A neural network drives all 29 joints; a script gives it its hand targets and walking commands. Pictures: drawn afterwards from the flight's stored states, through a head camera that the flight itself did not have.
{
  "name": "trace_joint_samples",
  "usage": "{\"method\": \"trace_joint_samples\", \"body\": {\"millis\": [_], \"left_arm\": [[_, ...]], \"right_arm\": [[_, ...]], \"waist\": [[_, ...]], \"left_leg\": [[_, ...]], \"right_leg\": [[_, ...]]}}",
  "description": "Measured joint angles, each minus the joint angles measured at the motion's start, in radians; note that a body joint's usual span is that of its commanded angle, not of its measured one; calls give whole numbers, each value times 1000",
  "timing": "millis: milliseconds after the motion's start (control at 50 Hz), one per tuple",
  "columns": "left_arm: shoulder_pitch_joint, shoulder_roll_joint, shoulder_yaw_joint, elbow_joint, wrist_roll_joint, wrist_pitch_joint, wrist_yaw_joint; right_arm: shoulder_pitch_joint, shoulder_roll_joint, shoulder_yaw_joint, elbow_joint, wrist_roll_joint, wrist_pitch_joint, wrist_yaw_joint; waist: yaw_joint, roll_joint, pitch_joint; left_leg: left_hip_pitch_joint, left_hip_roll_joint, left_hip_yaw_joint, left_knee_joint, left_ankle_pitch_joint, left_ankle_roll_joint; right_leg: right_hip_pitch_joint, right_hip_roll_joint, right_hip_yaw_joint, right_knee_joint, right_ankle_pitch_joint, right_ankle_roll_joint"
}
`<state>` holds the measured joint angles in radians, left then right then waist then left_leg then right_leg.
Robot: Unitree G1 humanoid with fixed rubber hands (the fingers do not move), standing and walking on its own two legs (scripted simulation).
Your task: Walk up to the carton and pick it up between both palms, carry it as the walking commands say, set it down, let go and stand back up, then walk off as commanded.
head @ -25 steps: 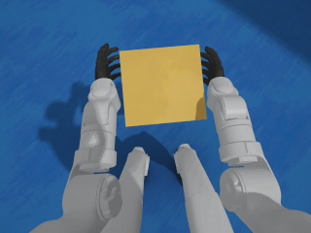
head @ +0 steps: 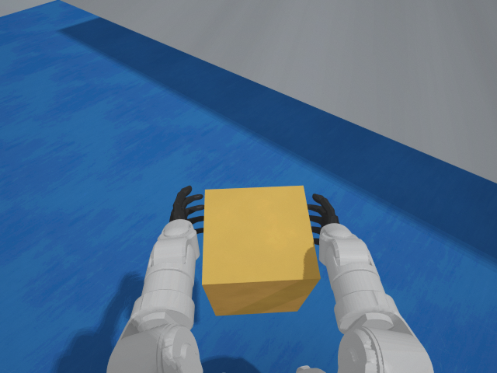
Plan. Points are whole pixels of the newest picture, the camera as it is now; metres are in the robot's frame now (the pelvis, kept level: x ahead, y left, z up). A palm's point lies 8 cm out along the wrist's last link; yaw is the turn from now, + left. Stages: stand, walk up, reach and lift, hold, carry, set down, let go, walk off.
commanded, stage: reach and lift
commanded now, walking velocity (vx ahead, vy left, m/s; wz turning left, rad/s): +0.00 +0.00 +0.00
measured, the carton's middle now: (255, 256) +0.34 +0.00 -0.04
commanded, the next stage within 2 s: hold in 1.50 s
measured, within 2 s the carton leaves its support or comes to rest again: neither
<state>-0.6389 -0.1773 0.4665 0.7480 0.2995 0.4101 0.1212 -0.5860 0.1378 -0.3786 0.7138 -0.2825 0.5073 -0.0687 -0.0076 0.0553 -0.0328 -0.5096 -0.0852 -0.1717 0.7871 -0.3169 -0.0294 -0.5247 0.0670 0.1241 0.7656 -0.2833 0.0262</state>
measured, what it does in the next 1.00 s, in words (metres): stands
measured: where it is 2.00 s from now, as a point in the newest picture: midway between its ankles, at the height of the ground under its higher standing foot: outside the picture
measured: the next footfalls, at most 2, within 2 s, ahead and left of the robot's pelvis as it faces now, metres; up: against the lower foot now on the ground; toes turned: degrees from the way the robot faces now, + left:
none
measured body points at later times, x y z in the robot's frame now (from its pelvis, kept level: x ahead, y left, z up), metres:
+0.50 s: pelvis +0.05 +0.00 +0.03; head +0.00 -0.01 +0.48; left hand +0.35 +0.14 +0.07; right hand +0.35 -0.12 +0.04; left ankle +0.06 +0.13 -0.71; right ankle +0.07 -0.13 -0.71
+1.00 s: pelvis +0.01 +0.00 +0.02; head -0.04 -0.01 +0.47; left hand +0.35 +0.14 +0.08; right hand +0.34 -0.13 +0.06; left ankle +0.06 +0.13 -0.71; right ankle +0.07 -0.13 -0.71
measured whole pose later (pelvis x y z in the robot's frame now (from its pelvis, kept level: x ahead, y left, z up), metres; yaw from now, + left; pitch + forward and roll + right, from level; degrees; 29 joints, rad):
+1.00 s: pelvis +0.01 +0.00 +0.02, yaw +0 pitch -9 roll +0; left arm -0.51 -0.14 0.27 0.56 0.24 0.68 0.11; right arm -0.46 0.14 -0.22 0.52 -0.20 0.77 -0.10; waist 0.01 0.02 0.02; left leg -0.17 -0.05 -0.17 0.59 -0.27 -0.02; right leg -0.18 0.06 0.12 0.56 -0.23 0.01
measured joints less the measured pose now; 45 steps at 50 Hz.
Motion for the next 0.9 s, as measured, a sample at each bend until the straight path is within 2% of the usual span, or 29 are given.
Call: {"method": "trace_joint_samples", "body": {"millis": [80,140,260,400,600,760,900], "left_arm": [[30,-5,-26,-15,-8,8,0],[83,-13,-74,-71,-31,27,4],[232,-23,-175,-209,-71,90,9],[312,8,-269,-285,-101,179,4],[291,3,-234,-318,-96,234,-4],[233,19,-198,-266,-74,264,-14],[158,38,-201,-220,-66,272,-11]], "right_arm": [[32,-1,25,-42,2,30,3],[86,-5,68,-100,29,54,1],[232,10,137,-222,74,95,-7],[334,11,219,-306,98,161,-32],[280,22,203,-327,86,240,-33],[190,26,171,-241,63,265,-31],[131,4,163,-200,79,261,-32]], "waist": [[-5,-4,20],[4,-11,23],[18,-18,-7],[28,-21,-31],[33,-18,12],[17,-35,45],[14,-36,70]], "left_leg": [[79,5,1,-44,-3,5],[124,13,5,-90,3,8],[209,26,-1,-189,21,12],[303,31,-14,-256,36,13],[386,32,-10,-259,42,11],[397,34,-11,-227,40,5],[355,34,-5,-189,38,2]], "right_leg": [[80,-4,0,-45,-3,-1],[124,-4,6,-91,5,-4],[212,-6,4,-197,26,-11],[313,-11,-7,-269,40,-17],[391,-12,-6,-262,42,-18],[404,-5,-11,-235,44,-20],[364,-2,-10,-203,47,-17]]}}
